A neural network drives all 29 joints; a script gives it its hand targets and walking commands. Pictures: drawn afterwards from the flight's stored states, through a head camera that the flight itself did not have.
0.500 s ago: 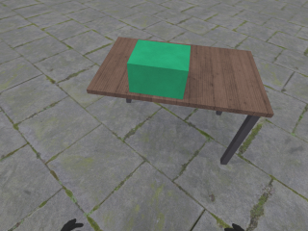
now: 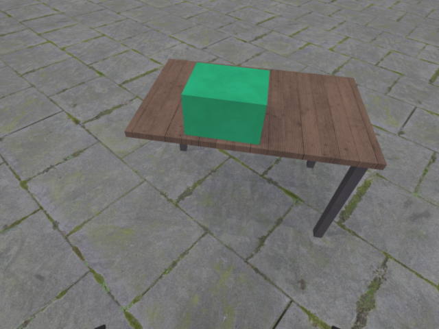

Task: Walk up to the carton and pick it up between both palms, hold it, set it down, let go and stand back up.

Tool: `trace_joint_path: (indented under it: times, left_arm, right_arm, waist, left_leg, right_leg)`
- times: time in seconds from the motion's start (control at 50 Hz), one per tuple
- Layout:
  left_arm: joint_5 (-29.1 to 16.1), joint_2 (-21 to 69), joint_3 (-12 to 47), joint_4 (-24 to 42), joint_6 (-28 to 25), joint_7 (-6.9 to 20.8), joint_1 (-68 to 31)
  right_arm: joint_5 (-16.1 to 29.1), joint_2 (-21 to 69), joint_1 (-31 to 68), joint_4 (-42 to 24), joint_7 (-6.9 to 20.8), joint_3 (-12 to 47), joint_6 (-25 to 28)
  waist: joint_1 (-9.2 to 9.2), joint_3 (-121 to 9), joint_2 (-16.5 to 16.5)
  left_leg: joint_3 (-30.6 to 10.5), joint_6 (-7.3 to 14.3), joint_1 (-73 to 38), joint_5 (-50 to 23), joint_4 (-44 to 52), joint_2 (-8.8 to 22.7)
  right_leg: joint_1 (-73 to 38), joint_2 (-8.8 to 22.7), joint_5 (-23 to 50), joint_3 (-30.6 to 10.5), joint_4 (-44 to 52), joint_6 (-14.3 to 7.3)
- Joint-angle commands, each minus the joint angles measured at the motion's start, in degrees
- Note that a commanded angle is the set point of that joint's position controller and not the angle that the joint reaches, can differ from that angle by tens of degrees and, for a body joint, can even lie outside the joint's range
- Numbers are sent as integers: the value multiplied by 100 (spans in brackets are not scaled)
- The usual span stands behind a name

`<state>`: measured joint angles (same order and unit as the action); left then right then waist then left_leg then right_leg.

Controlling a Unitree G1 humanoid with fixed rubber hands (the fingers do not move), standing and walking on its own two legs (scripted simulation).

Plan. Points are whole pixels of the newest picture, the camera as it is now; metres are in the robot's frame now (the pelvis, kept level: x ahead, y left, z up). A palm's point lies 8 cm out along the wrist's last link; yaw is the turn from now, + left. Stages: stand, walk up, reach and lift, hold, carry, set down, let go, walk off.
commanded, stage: walk up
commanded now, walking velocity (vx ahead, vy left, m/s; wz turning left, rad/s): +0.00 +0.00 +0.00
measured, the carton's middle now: (227, 102) +0.88 -0.02 -0.09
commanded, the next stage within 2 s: none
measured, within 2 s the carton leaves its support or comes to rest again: neither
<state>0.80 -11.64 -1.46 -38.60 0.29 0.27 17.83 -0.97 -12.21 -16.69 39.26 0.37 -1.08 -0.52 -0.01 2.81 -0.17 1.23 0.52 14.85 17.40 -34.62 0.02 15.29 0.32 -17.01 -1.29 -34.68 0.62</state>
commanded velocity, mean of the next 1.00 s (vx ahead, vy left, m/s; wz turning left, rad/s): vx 0.00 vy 0.00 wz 0.00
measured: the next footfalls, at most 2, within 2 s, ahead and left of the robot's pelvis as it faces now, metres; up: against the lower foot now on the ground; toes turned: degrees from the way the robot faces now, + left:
left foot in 0.78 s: +0.31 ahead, +0.16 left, +0.00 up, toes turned +0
right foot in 1.26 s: +0.34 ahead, -0.08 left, +0.00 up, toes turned -13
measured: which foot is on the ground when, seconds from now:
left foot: down 0.00-0.42, up 0.44-0.76, down 0.78-1.00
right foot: down 0.00-0.80, up 0.82-1.00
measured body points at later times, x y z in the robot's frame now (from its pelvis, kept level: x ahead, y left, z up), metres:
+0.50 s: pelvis +0.05 -0.01 -0.01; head +0.03 -0.02 +0.44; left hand +0.10 +0.25 -0.12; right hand +0.08 -0.28 -0.14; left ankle +0.02 +0.10 -0.70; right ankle +0.02 -0.13 -0.73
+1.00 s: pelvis +0.18 +0.07 +0.00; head +0.18 +0.09 +0.44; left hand +0.28 +0.33 -0.13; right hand +0.23 -0.19 -0.11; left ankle +0.27 +0.16 -0.73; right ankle +0.18 -0.06 -0.65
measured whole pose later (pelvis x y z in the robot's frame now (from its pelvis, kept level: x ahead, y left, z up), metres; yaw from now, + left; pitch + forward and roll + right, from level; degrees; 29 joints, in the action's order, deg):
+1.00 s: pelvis +0.18 +0.07 +0.00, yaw -7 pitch -5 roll +0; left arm 2.3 -15.6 -4.0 -38.0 0.0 1.5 23.3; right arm -2.6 -12.4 -19.2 40.8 0.2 -0.9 1.3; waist -0.7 4.9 -2.5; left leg 7.3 3.0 16.7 13.2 -35.1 2.1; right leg 28.1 0.9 -23.1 -0.7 -69.4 -0.4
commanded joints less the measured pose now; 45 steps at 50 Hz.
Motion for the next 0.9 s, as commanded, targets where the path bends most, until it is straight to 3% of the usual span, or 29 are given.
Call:
trace_joint_path:
  times: [0.0, 0.04, 0.06, 0.16, 0.18, 0.2, 0.24, 0.28, 0.3, 0.32, 0.34, 0.36, 0.38, 0.4, 0.42, 0.44, 0.46, 0.48, 0.52, 0.58, 0.62, 0.68, 0.72, 0.74, 0.76, 0.78, 0.8, 0.82, 0.88]
  left_arm:
    - [14, -759, -243, 615, -207, -46, -65]
    - [6, -760, -234, 583, -202, -42, -62]
    - [-1, -799, -238, 593, -207, -44, -43]
    - [-1, -795, -226, 534, -208, -51, 33]
    - [174, -899, -402, 435, -259, 11, 672]
    - [217, -937, -435, 462, -275, 38, 646]
    - [163, -828, -437, 639, -334, 81, 357]
    - [118, -656, -382, 764, -437, 101, 258]
    - [151, -604, -386, 807, -466, 105, 263]
    - [170, -554, -387, 830, -481, 107, 357]
    - [160, -541, -398, 816, -495, 106, 563]
    - [126, -588, -443, 747, -502, 97, 835]
    - [121, -662, -498, 596, -511, 76, 1287]
    - [202, -1154, -628, 453, -526, 26, 1731]
    - [240, -1589, -707, 307, -472, -48, 1994]
    - [277, -1534, -671, 248, -444, -110, 2001]
    - [295, -1462, -631, 272, -456, -155, 2004]
    - [321, -1404, -587, 253, -474, -195, 1896]
    - [282, -1315, -506, 304, -476, -233, 1468]
    - [171, -1344, -457, 322, -497, -195, 912]
    - [142, -1344, -447, 317, -521, -165, 760]
    - [171, -1354, -469, 284, -503, -109, 901]
    - [188, -1333, -448, 314, -430, -75, 867]
    - [199, -1100, -364, 306, -402, -50, 1112]
    - [208, -748, -250, 344, -378, -19, 1525]
    - [128, -467, -176, 551, -334, -16, 1929]
    - [150, -867, -310, 587, -208, -68, 1754]
    - [196, -1082, -379, 605, -134, -52, 1432]
    - [145, -991, -440, 491, -128, 52, 1195]
  right_arm:
    - [-5, -786, 87, -619, -49, -276, 214]
    - [7, -799, 82, -589, -53, -258, 215]
    - [6, -772, 68, -596, -54, -261, 212]
    - [3, -792, 1, -521, -58, -252, 221]
    - [-294, -926, -478, -521, 38, -466, 252]
    - [-313, -1000, -485, -513, 78, -502, 251]
    - [-229, -1004, -587, -465, 131, -525, 282]
    - [-246, -1158, -660, -384, 120, -548, 355]
    - [-267, -1280, -707, -314, 102, -571, 362]
    - [-262, -1321, -587, -288, 87, -560, 342]
    - [-261, -1308, -359, -309, 82, -543, 300]
    - [-239, -1204, -96, -350, 89, -497, 257]
    - [-211, -1036, 222, -458, 104, -416, 216]
    - [-176, -596, 405, -632, 128, -273, 204]
    - [-248, -662, 404, -814, 92, -291, 202]
    - [-304, -794, 303, -765, 61, -316, 189]
    - [-282, -792, 236, -758, 59, -302, 211]
    - [-274, -767, 261, -760, 62, -297, 235]
    - [-259, -762, 316, -786, 135, -315, 234]
    - [-160, -597, 225, -773, 251, -273, 165]
    - [-144, -514, 291, -787, 288, -258, 174]
    - [-210, -626, 28, -701, 249, -370, 215]
    - [-237, -849, -758, -477, 170, -495, 259]
    - [-265, -1030, -1255, -349, 109, -587, 304]
    - [-312, -1358, -1764, -275, 51, -653, 357]
    - [-319, -1800, -1744, -445, 5, -675, 376]
    - [-152, -1988, -1396, -457, -65, -734, 296]
    - [-69, -1852, -979, -522, -108, -683, 249]
    - [-143, -1339, -481, -430, -115, -508, 271]
  waist:
    - [-8, -254, 1]
    - [11, -215, 109]
    - [-6, -226, -29]
    - [10, -239, -34]
    - [-29, -768, 215]
    - [-61, -126, 217]
    - [-179, 450, 129]
    - [-270, 389, 493]
    - [-270, 221, 647]
    - [-181, 251, 685]
    - [-18, 333, 664]
    - [168, 392, 544]
    - [452, 560, 316]
    - [693, 760, -946]
    - [707, 1048, -1173]
    - [582, 1161, -752]
    - [555, 1098, -575]
    - [525, 854, -436]
    - [342, 704, -347]
    - [103, 609, -953]
    - [85, 475, -1260]
    - [54, 165, -953]
    - [-336, -81, -396]
    - [-511, -336, 146]
    - [-672, -863, 1091]
    - [-547, -957, 2023]
    - [-521, -790, 1542]
    - [-419, -225, 1147]
    - [-194, 489, 587]
  left_leg:
    - [-588, 133, -82, -332, 742, 470]
    - [-583, 139, 41, -278, 808, 478]
    - [-603, 142, 22, -185, 821, 472]
    - [-597, 134, -32, -294, 787, 463]
    - [-593, 368, -295, 2338, 530, 389]
    - [-882, 474, 12, 2879, 615, 530]
    - [-1223, 650, 192, 2851, 835, 748]
    - [-1734, 870, -500, 2433, 1258, 1138]
    - [-2017, 1031, -636, 2503, 1546, 1474]
    - [-2075, 1112, -456, 2503, 1587, 1611]
    - [-1813, 1052, 51, 2690, 1502, 1552]
    - [-1283, 831, 767, 2739, 1236, 1235]
    - [-636, 541, 1703, 2491, 430, 822]
    - [309, 51, 2743, 1629, -1557, 89]
    - [33, -107, 3563, 1781, -2439, -23]
    - [-214, -129, 3678, 1673, -2872, 299]
    - [-272, -141, 3663, 1477, -3142, 404]
    - [-319, -147, 3573, 1263, -3232, 470]
    - [-336, -170, 3175, 703, -2954, 575]
    - [-116, -224, 2175, -76, -2043, 543]
    - [34, -153, 1329, -585, -1249, 508]
    - [273, 0, 211, -902, -571, 366]
    - [436, 125, -1049, -866, -184, 144]
    - [312, 185, -1693, -585, -52, 66]
    - [-623, 412, -2359, 306, 224, 770]
    - [-3233, 964, -2342, 1303, 1310, 2217]
    - [-4405, 1527, -1651, 3067, 2311, 2731]
    - [-4369, 1492, -1009, 3797, 2602, 2641]
    - [-2157, 1198, 284, 2104, 2167, 1976]
  right_leg:
    - [123, 396, 368, -468, 741, -265]
    - [108, 368, 346, -465, 712, -245]
    - [97, 384, 284, -474, 746, -259]
    - [109, 402, 341, -492, 779, -267]
    - [76, 304, -2348, -791, 542, -541]
    - [672, 350, -2816, -975, 527, -608]
    - [1206, 263, -2351, -800, 367, -524]
    - [1595, 32, -1184, -239, -133, -359]
    - [1471, -66, -773, 134, -456, -287]
    - [1226, -21, -708, 188, -369, -286]
    - [729, -5, -830, 179, -111, -326]
    - [19, -79, -925, 124, 208, -388]
    - [-783, 46, -1229, -378, 698, -556]
    - [-1343, 1053, -2242, -2435, 1714, -981]
    - [-1591, 1981, -1233, -4225, 2189, -1566]
    - [-1652, 2353, 10, -4441, 1991, -1902]
    - [-1703, 2301, 1206, -4057, 1709, -1995]
    - [-1778, 2162, 1754, -3545, 1513, -1956]
    - [-1416, 1762, 1680, -2654, 1548, -1625]
    - [-599, 1135, 1394, -1454, 1756, -1261]
    - [-169, 847, 1529, -895, 1637, -1091]
    - [94, 920, 1285, -875, 1229, -1047]
    - [574, 929, 989, -845, 316, -949]
    - [810, 613, 917, -566, -756, -780]
    - [1224, 136, 47, -185, -2339, -542]
    - [1993, -388, -1784, -57, -3644, -211]
    - [2143, -214, -1811, -306, -4249, -187]
    - [2275, -12, -1397, -430, -4526, -184]
    - [1888, 324, -704, -392, -3940, -156]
